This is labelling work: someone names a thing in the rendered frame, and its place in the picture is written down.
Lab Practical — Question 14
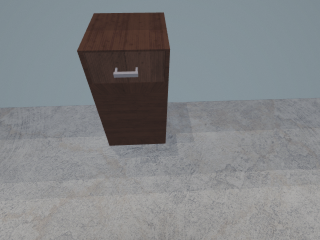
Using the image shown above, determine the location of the cabinet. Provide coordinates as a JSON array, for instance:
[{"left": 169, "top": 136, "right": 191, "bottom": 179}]
[{"left": 77, "top": 12, "right": 170, "bottom": 146}]

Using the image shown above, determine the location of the drawer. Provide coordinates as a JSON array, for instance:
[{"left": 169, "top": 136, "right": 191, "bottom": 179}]
[{"left": 83, "top": 51, "right": 165, "bottom": 84}]

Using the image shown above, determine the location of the handle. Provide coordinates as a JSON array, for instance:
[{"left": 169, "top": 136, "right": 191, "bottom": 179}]
[{"left": 113, "top": 67, "right": 138, "bottom": 78}]

